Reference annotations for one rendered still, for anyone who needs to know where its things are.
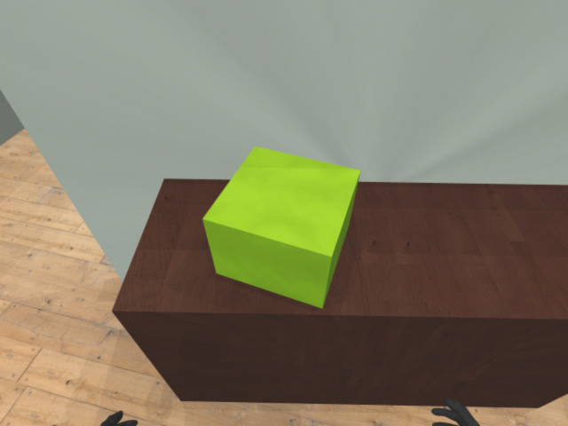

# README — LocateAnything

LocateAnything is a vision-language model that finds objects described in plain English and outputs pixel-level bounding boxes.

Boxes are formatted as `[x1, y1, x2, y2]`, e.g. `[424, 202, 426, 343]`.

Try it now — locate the pedestal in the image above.
[112, 178, 568, 408]

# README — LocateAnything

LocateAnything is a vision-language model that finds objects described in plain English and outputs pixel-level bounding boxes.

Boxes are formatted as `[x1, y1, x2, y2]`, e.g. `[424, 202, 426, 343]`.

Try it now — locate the right robot hand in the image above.
[431, 398, 480, 426]

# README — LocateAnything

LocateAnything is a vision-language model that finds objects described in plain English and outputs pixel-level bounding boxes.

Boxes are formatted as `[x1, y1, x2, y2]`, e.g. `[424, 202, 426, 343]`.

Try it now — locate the carton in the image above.
[202, 146, 360, 309]

